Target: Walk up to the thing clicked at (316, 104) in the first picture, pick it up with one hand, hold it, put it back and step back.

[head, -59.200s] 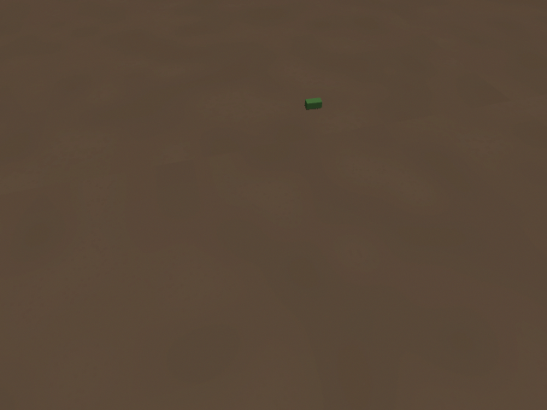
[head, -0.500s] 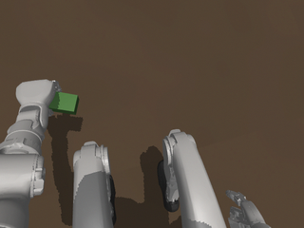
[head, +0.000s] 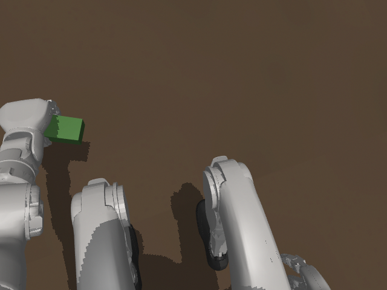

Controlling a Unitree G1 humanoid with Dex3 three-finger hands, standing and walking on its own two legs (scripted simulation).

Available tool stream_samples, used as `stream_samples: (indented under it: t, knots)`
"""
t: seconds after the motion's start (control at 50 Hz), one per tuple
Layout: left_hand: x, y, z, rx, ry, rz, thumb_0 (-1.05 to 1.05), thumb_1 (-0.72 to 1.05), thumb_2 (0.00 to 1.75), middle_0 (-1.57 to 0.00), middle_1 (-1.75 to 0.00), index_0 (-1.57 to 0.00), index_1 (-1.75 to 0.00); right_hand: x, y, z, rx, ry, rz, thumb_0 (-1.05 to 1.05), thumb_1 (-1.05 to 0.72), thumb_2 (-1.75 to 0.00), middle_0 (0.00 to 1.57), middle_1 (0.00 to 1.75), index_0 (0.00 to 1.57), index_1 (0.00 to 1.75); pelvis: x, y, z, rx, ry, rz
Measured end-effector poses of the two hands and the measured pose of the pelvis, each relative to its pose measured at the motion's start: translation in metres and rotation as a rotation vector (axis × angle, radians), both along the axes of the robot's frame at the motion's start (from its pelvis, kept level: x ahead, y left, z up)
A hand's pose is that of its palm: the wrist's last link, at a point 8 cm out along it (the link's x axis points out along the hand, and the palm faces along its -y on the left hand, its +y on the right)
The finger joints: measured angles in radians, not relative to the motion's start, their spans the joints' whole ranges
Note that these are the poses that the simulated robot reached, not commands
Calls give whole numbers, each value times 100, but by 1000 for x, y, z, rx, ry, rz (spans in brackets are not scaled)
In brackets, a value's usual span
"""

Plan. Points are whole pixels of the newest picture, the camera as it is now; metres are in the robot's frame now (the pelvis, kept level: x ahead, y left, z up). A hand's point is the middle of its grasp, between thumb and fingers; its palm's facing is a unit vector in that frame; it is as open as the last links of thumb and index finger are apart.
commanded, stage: lower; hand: left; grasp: from above
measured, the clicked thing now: (58, 129) +0.46 +0.25 -0.20
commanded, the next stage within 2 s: rest in 0.38 s
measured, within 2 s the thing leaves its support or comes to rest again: rests again in 1.32 s
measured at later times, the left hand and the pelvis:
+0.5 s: hand (52, 139) +0.45 +0.27 -0.23, palm faces -0.47 -0.07 -0.88, open 7.8 cm; pelvis +0.00 +0.00 -0.03, yaw -2 degrees
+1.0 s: hand (58, 138) +0.46 +0.27 -0.28, palm faces -0.47 -0.10 -0.88, open 7.8 cm; pelvis +0.01 +0.00 -0.05, yaw -5 degrees
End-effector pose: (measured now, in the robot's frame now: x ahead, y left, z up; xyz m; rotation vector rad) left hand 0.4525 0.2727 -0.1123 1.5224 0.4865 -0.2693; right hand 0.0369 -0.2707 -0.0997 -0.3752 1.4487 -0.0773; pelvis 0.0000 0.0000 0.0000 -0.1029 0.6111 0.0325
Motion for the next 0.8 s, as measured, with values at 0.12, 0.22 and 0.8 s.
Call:
stream_samples:
  t: [0.12,0.22,0.8]
  knots:
    - [3,1,-8,-1,6,9,5,36,26,-103,-41,-86,-32,3,-2,-6,5,0,18,0,-91,-90,21,30,20,30,1,-1,-6,-1,-6,-3]
    - [4,2,-20,-14,20,12,5,35,27,-103,-41,-87,-31,6,-5,-9,-4,2,37,0,-91,-90,21,30,20,30,2,-2,-12,-5,-14,-7]
    - [14,-2,-89,-49,0,21,6,37,23,-103,-40,-87,-31,-6,4,-22,11,56,113,0,-90,-89,21,30,20,30,8,2,-46,-50,-56,-33]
